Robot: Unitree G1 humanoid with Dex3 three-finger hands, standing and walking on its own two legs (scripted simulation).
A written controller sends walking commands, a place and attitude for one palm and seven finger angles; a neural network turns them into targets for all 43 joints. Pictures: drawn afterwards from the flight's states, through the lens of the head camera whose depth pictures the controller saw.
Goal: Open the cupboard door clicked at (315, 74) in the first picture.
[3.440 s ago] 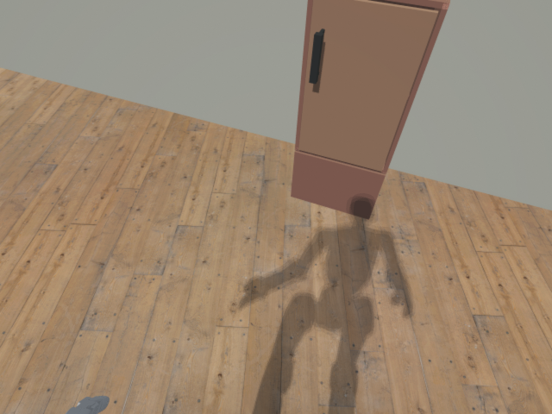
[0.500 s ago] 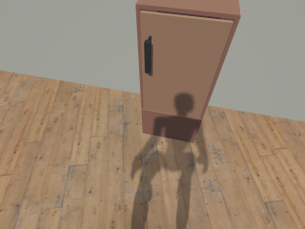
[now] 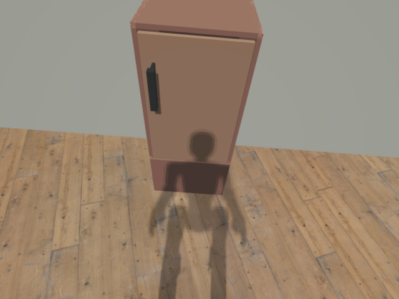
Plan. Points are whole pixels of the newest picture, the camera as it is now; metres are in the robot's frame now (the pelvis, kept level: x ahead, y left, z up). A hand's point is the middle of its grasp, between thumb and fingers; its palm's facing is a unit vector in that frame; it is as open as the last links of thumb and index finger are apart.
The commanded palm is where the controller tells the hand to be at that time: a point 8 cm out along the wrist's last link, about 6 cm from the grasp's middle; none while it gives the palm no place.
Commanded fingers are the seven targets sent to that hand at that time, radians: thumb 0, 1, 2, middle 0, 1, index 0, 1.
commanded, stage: take the last steps up to it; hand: left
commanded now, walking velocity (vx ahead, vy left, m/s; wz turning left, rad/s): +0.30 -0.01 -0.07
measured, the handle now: (153, 87) +0.76 +0.19 -0.01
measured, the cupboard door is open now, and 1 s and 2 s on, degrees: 0 0 0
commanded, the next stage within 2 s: come to a stop and stand still in 0.56 s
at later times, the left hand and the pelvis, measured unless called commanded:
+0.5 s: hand (142, 291) +0.17 +0.13 -0.16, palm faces +0.05 -0.97 -0.22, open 7.2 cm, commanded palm none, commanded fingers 0.00 0.90 0.90 -0.20 -0.30 -0.20 -0.30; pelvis +0.12 -0.05 +0.01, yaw +0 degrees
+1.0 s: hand (136, 269) +0.22 +0.16 -0.18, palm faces +0.03 -0.98 -0.21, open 7.4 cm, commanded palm none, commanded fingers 0.00 0.90 0.90 -0.20 -0.30 -0.20 -0.30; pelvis +0.21 -0.03 +0.00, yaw -2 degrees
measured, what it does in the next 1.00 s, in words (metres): walks ahead: right foot, then left foot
